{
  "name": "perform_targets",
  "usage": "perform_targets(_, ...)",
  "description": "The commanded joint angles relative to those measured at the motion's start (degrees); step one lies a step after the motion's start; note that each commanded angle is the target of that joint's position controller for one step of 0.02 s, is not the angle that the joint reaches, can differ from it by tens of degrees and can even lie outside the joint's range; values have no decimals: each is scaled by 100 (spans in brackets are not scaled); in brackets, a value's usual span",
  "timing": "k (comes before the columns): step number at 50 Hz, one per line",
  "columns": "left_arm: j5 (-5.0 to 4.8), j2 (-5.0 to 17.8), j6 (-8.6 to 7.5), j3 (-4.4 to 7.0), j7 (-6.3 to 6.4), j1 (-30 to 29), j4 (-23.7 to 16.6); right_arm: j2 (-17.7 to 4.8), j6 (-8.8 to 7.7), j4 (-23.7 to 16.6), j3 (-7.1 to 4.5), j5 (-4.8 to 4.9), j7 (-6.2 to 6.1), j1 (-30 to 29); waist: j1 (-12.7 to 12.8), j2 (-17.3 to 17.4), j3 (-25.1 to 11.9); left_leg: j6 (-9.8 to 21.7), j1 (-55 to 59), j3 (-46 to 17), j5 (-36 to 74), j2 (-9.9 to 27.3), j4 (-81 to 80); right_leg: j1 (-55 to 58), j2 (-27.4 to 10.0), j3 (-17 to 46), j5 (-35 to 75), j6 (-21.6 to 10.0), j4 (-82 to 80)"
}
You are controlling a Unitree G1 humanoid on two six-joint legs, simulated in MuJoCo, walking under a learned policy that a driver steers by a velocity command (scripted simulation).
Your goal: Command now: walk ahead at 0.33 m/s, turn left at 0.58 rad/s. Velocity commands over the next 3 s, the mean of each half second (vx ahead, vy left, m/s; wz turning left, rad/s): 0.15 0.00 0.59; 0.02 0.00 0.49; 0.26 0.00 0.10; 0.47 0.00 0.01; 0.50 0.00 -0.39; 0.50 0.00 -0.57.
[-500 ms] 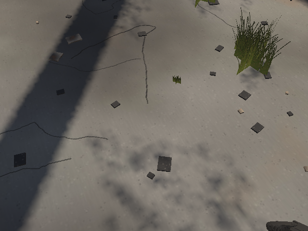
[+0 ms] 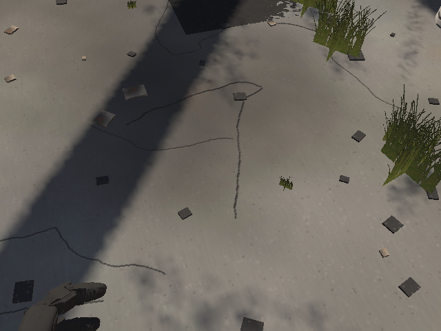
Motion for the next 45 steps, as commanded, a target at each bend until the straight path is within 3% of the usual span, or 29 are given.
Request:
perform_targets(1, 45, 798, -172, 328, 25, 286, -330, -800, 61, -396, -220, 4, -73, -262, 591, 944, -539, 218, -10, -1053, 3600, 992, 833, 1350, 171, -239, 260, -339, -608)
perform_targets(2, 148, 1077, -192, 394, 68, 985, -285, -557, 39, -588, -132, -69, -57, -408, 925, 669, -1332, -39, -636, -819, 3004, 737, 2078, 2883, -641, 298, 1434, -749, -285)
perform_targets(3, 221, 1360, -97, 435, 111, 1428, -265, -114, 6, -571, -16, -181, -37, 508, 607, -880, -2197, -471, -2284, -137, -1088, -63, 3902, 4935, -2292, 1942, 3737, -1608, 300)
perform_targets(4, 26, 1207, 37, 442, 60, 1692, -125, -632, -14, -567, -47, -57, -1, 978, 630, -1604, -2829, -637, -3192, 49, -2013, 106, 5107, 5436, -2959, 3328, 2595, -2116, 154)
perform_targets(5, 16, 804, 136, 346, 102, 1410, -309, -1033, 62, -524, -183, 28, -18, 525, 796, -783, -2193, -802, -3467, 36, -1471, 441, 5535, 4833, -2569, 2692, 1798, -1878, -97)
perform_targets(6, 31, 579, 227, 262, 146, 1069, -351, -1118, 150, -680, -224, 24, -44, -88, 833, -361, -1505, -904, -3583, 362, -1042, 586, 5452, 4105, -2203, 1811, 1735, -1613, -215)
perform_targets(7, 42, 504, 280, 211, 152, 819, -333, -1049, 239, -754, -244, -21, -62, -351, 743, -156, -1009, -984, -3508, 477, -853, 737, 5280, 3392, -1898, 1277, 1967, -1523, -336)
perform_targets(9, 88, 581, 319, 231, 150, 538, -201, -681, 388, -791, -204, -3, -61, -232, 444, -424, -525, -994, -2922, 750, -610, 905, 4617, 2249, -1486, 512, 1703, -1400, -740)
perform_targets(10, 100, 620, 314, 257, 144, 449, -146, -501, 424, -802, -166, 2, -68, -179, 398, -589, -453, -1018, -2751, 905, -535, 887, 4303, 2010, -1417, 266, 1722, -1447, -907)
perform_targets(12, 87, 769, 323, 327, 160, 383, -50, -390, 446, -900, -137, -48, -68, -324, 410, -649, -572, -1026, -2648, 996, -279, 976, 3762, 2037, -1576, 53, 1914, -1589, -1045)
perform_targets(15, 3, 910, 411, 386, 198, 204, 24, -424, 466, -1010, -129, -80, 11, -601, 449, -529, -817, -915, -2210, 1065, 417, 1118, 2914, 2061, -1702, -298, 1460, -1590, -1114)
perform_targets(20, -124, 1119, 509, 459, 155, 235, 195, -608, 538, -1285, -211, -74, 156, -1113, 587, -599, -587, -616, -1763, 1329, 562, 1072, 1818, 2110, -1836, -575, 194, -1365, -1009)
perform_targets(22, -217, 1169, 538, 482, 142, 232, 264, -603, 539, -1319, -254, -80, 201, -1061, 492, -543, -549, -422, -1421, 1517, 787, 943, 1009, 2202, -1820, -692, -74, -1144, -645)
perform_targets(23, -249, 1084, 553, 467, 140, 323, 326, -644, 525, -1278, -298, -89, 192, -936, 446, -440, -560, -286, -1024, 1580, 1126, 796, 520, 2082, -1668, -862, -367, -926, -290)
perform_targets(24, -182, 885, 570, 421, 119, 676, 474, -886, 505, -1222, -397, -99, 133, -667, 416, 27, -621, -68, -335, 1245, 1962, 869, 33, 1667, -1378, -1163, -859, -556, 399)
perform_targets(25, 110, 532, 587, 298, 91, 796, 337, -1591, 470, -1325, -559, -124, 16, -434, 537, 1755, -736, 541, 661, -759, 4188, 2335, -177, 248, -624, -1723, -3075, 29, 2327)
perform_targets(26, 113, 620, 592, 299, 149, 371, 97, -1710, 354, -1460, -523, -288, 45, -497, 302, 1929, -913, 1658, 431, -1935, 4270, 3009, -396, -669, 23, -802, -4191, 234, 3643)
perform_targets(27, -10, 863, 614, 373, 181, 138, 104, -1436, 238, -1417, -457, -300, 95, -507, 169, 1251, -921, 1585, 333, -1508, 3948, 2747, -486, -768, -105, -341, -3875, 188, 4131)
perform_targets(28, -72, 892, 632, 396, 207, 160, 130, -1278, 167, -1364, -402, -231, 87, -721, 338, 1046, -759, 1260, 187, -1058, 3628, 2445, -441, -791, -197, -235, -3390, 108, 4100)
perform_targets(29, -28, 884, 646, 414, 259, 230, 237, -1116, 166, -1383, -361, -141, 59, -950, 444, 759, -733, 984, 120, -822, 3325, 2203, -405, -768, -275, -178, -3013, 105, 3910)
perform_targets(30, 16, 926, 662, 434, 286, 252, 240, -1042, 200, -1415, -317, -84, 27, -1159, 536, 812, -689, 879, -64, -681, 3374, 2078, -401, -619, -270, -174, -2752, 142, 3777)
perform_targets(32, -8, 830, 660, 419, 254, 376, 293, -1010, 241, -1455, -280, -152, -28, -1246, 636, 904, -844, 883, -253, -564, 3627, 1905, -402, -238, -103, -228, -2423, 220, 3739)
perform_targets(37, -51, 612, 665, 328, 225, 171, 257, -1106, 297, -1407, -333, -129, -108, -1127, 500, 938, -837, 894, -213, -849, 2850, 1774, -378, 62, 58, -106, -2222, 313, 2379)
perform_targets(43, -103, 633, 633, 321, 120, 234, 265, -992, 356, -1344, -275, -167, -36, -1179, 381, 1114, -773, 850, -538, -1249, 2410, 1755, -251, 889, 77, -175, -2337, 186, 1384)
perform_targets(45, -104, 586, 594, 311, 68, 360, 277, -927, 373, -1308, -235, -139, -19, -1261, 470, 1096, -744, 758, -557, -1327, 2446, 1671, -116, 1233, 82, -240, -2113, 76, 717)
Next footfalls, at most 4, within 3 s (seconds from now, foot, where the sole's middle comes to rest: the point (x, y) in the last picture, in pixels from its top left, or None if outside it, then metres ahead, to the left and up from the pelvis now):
0.04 right None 0.21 -0.13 -0.77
0.48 left None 0.17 0.13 -0.77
0.96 right None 0.25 -0.08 -0.77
1.28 left None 0.11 0.13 -0.77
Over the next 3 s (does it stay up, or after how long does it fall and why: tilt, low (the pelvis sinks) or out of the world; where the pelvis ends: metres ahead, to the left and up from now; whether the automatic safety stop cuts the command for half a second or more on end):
stays up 0.96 0.35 0.01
